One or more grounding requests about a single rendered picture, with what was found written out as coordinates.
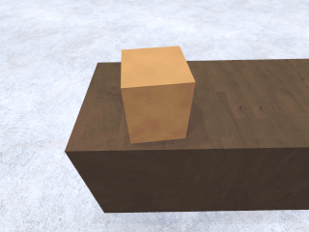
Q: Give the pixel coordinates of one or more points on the carton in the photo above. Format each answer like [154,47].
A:
[157,89]

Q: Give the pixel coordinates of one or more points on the pedestal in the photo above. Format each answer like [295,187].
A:
[246,146]

